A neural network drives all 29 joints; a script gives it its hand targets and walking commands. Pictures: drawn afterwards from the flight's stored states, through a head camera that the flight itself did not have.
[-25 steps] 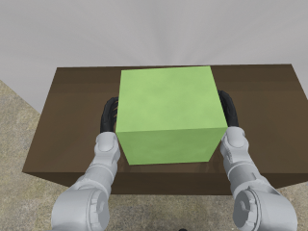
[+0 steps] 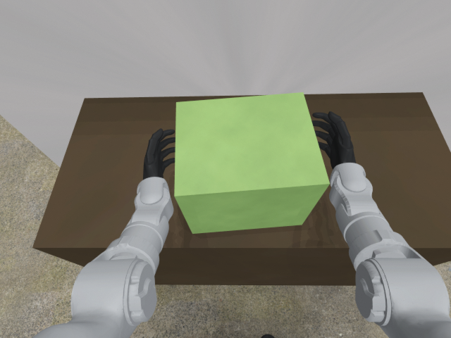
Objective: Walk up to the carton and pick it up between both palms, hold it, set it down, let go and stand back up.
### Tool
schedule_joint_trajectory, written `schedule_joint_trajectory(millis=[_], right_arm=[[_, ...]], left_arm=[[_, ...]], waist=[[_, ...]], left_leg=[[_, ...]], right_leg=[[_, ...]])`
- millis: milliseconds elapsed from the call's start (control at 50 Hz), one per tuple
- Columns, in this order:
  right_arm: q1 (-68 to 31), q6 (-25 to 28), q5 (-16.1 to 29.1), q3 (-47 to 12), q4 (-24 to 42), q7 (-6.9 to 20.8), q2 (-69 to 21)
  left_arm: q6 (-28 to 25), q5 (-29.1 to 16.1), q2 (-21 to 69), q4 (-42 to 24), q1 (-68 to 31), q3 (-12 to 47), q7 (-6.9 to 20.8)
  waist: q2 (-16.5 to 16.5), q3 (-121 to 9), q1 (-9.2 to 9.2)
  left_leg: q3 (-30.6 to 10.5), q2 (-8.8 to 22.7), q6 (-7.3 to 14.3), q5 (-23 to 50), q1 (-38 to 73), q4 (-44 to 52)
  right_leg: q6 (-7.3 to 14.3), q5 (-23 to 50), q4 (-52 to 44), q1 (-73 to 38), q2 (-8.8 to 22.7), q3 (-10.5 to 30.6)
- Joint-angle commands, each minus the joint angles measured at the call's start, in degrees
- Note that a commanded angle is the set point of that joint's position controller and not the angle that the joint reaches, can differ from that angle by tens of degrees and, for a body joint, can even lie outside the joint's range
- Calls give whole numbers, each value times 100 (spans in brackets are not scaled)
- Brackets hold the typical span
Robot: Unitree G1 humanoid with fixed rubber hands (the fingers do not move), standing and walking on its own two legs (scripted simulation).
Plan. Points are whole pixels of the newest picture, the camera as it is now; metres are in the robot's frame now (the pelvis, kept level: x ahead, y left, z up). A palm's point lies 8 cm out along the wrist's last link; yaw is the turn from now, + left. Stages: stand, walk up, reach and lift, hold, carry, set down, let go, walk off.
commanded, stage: set down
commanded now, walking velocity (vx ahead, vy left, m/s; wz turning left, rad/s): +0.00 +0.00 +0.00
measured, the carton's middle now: (243, 168) +0.44 -0.02 -0.03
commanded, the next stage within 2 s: none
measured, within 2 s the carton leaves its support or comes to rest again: neither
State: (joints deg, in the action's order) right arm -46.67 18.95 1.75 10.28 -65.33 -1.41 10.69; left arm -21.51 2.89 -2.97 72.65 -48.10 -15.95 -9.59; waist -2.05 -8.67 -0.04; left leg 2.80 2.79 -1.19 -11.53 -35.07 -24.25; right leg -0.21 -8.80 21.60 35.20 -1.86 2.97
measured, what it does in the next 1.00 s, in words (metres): stands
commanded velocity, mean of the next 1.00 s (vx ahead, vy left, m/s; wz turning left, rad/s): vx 0.00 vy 0.00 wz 0.00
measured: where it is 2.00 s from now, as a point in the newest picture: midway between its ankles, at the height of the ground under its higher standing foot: outside the picture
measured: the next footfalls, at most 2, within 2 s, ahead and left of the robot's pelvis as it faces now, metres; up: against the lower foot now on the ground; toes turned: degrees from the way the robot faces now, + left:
none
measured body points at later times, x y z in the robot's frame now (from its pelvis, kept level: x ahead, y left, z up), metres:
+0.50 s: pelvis -0.01 +0.00 +0.00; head +0.09 -0.01 +0.44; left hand +0.42 +0.15 +0.01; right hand +0.43 -0.21 +0.02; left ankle -0.03 +0.13 -0.74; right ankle -0.01 -0.12 -0.74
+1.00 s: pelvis -0.04 -0.01 +0.00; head +0.06 -0.02 +0.44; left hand +0.34 +0.18 -0.01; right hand +0.34 -0.25 -0.01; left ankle -0.03 +0.13 -0.74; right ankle -0.01 -0.12 -0.74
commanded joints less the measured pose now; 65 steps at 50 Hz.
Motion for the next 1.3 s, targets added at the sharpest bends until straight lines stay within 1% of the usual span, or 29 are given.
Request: schedule_joint_trajectory(millis=[0, 300, 340, 400, 460, 500, 540, 560, 600, 660, 720, 800, 840, 860, 900, 940, 980, 1000, 1020, 1040, 1100, 1120, 1140, 1160, 1180, 1200, 1240, 1260, 1280], right_arm=[[-2915, 127, 695, -958, 204, 121, 941], [-2585, -51, 1211, -1154, 246, 142, 1302], [-1623, 76, 1466, -1547, 595, 138, 1341], [-2738, 0, 1404, -1271, 490, 157, 1424], [-1340, 230, 1704, -1633, 943, 71, 1649], [-2277, 118, 1551, -1277, 539, 160, 1512], [-1496, 249, 1586, -1499, 1029, 129, 1612], [-2274, 233, 1522, -1257, 1074, 171, 1440], [-391, 463, 1752, -1712, 1389, 94, 1672], [-1740, 412, 1670, -1448, 1350, 180, 1594], [-364, 600, 1834, -1589, 2165, 100, 1820], [-106, 624, 1897, -1481, 2623, 222, 2007], [111, 468, 1862, -1430, 2315, 259, 2004], [1, 448, 1952, -1554, 2648, 300, 1937], [-658, 291, 1811, -1255, 2845, 358, 2051], [335, 370, 1883, -1325, 2959, 338, 1939], [-238, 251, 1964, -1238, 3153, 410, 2085], [-267, 166, 1941, -1227, 2830, 393, 2067], [811, 211, 2047, -1580, 3033, 442, 1865], [-657, -34, 1795, -1244, 2797, 386, 2008], [1546, 126, 2007, -1536, 3059, 399, 1926], [-464, -114, 1677, -1087, 2509, 358, 2007], [1279, 95, 1968, -1522, 2967, 418, 1788], [-732, -167, 1662, -1074, 2837, 345, 1967], [1279, 167, 1898, -1366, 3266, 379, 1728], [-376, -105, 1711, -963, 3027, 362, 1910], [1273, 35, 1776, -1097, 2994, 377, 1907], [218, -39, 1675, -1022, 3020, 376, 1769], [1432, 94, 1892, -1382, 3289, 424, 1587]], left_arm=[[-131, -620, -776, -734, -2771, 707, 95], [-72, -1155, -942, -1064, -2464, 1141, 227], [21, -993, -1105, -1405, -1312, 899, 263], [-43, -1118, -1288, -670, -2415, 959, 345], [5, -1061, -1315, -1558, -907, 906, 388], [-24, -1117, -1047, -1070, -1911, 1042, 398], [60, -1051, -981, -1808, -946, 996, 382], [-84, -1208, -871, -1427, -1755, 1168, 383], [39, -1010, -1058, -2154, 151, 1004, 442], [60, -1002, -880, -2013, -1075, 1010, 427], [108, -1158, -1029, -2645, 441, 1097, 543], [42, -1312, -934, -3237, 747, 1192, 510], [195, -1195, -753, -3145, 707, 1331, 544], [189, -1198, -928, -3394, 619, 1120, 551], [140, -1495, -1057, -2953, -43, 1237, 528], [55, -1494, -1048, -3553, 766, 1391, 545], [56, -1613, -1195, -3450, 241, 1329, 498], [116, -1724, -1078, -2943, 235, 1537, 559], [116, -1567, -1054, -3298, 1132, 1339, 550], [147, -1692, -1426, -2519, -373, 1270, 561], [227, -1505, -970, -3661, 1915, 1301, 558], [307, -1663, -1283, -2733, -95, 1351, 612], [348, -1443, -815, -3606, 1765, 1314, 556], [363, -1821, -1338, -2838, -246, 1414, 586], [308, -1542, -822, -3877, 1765, 1381, 564], [279, -1708, -1328, -2878, -138, 1367, 567], [331, -1547, -915, -3507, 1608, 1433, 568], [270, -1587, -1160, -3243, 529, 1273, 544], [229, -1560, -972, -3726, 1737, 1342, 536]], waist=[[419, -5413, 293], [457, -5212, 81], [473, -5344, 265], [547, -4948, 136], [430, -5035, 257], [354, -4757, 139], [487, -5015, 178], [533, -5029, 161], [502, -4972, 172], [465, -4768, 293], [697, -4751, 190], [827, -4691, 220], [590, -4185, -26], [617, -4563, 279], [942, -4410, 278], [737, -4389, 26], [814, -4513, 215], [984, -4122, 3], [1037, -3992, 274], [1154, -4069, 253], [1051, -3804, 143], [929, -3695, 50], [899, -3726, 242], [1082, -3724, 209], [1036, -3827, 129], [950, -3681, 164], [925, -3719, -15], [838, -3634, 154], [988, -3631, 199]], left_leg=[[248, -45, -353, 3809, 1959, -1031], [207, -124, -309, 3033, 1644, -1018], [103, -108, -334, 3827, 1971, -1046], [198, -208, -259, 2785, 1230, -862], [167, -229, -302, 3622, 1769, -867], [131, -196, -331, 2890, 1474, -822], [92, -169, -335, 3460, 1896, -878], [131, -207, -299, 2979, 1639, -841], [38, -212, -287, 3935, 2058, -891], [93, -232, -285, 3162, 1545, -825], [53, -300, -206, 3459, 1664, -756], [45, -257, -235, 3591, 1941, -774], [-138, -245, -215, 3180, 2041, -623], [26, -293, -215, 3246, 2071, -699], [47, -277, -116, 2365, 1881, -612], [6, -301, -137, 2580, 2013, -543], [66, -290, -125, 2162, 1735, -573], [25, -317, -84, 1911, 1756, -507], [3, -309, -38, 2164, 1922, -403], [184, -369, 53, 1219, 1196, -469], [-19, -274, -43, 2069, 2220, -335], [86, -334, -19, 1244, 1545, -420], [-11, -269, -74, 1876, 2240, -313], [95, -349, 18, 791, 1302, -315], [-39, -317, -28, 1596, 2121, -314], [106, -346, 36, 714, 1566, -335], [-82, -290, -21, 1197, 2049, -163], [82, -345, 13, 816, 1561, -225], [29, -338, 19, 1181, 1905, -227]], right_leg=[[-97, 3644, 834, -1373, -300, -518], [-125, 3015, 893, -1223, -283, -582], [-160, 3999, 1084, -1770, -320, -499], [-170, 3020, 924, -1509, -214, -467], [-228, 4306, 1019, -2225, -244, -452], [-179, 3050, 968, -1405, -269, -520], [-167, 3684, 939, -1865, -378, -554], [-217, 2943, 931, -1282, -321, -624], [-239, 4470, 979, -2233, -337, -459], [-186, 3200, 940, -1622, -355, -545], [-268, 4322, 910, -2485, -301, -372], [-202, 3837, 954, -2517, -421, -501], [-148, 3398, 725, -2132, -394, -410], [-171, 3316, 680, -2262, -361, -354], [-151, 2228, 550, -1823, -315, -419], [-190, 2917, 662, -2450, -256, -401], [-194, 2055, 650, -2192, -267, -430], [-229, 1937, 593, -2241, -260, -436], [-218, 2099, 547, -2610, -264, -383], [-261, 1171, 554, -2147, -156, -236], [-230, 1922, 620, -2791, -259, -407], [-193, 1012, 558, -2031, -166, -277], [-210, 1648, 504, -2515, -269, -393], [-180, 180, 468, -1974, -205, -333], [-204, 1302, 426, -2538, -235, -368], [-207, 342, 417, -1942, -113, -307], [-185, 1006, 478, -2486, -251, -424], [-203, 545, 432, -2173, -141, -327], [-232, 963, 430, -2684, -148, -313]])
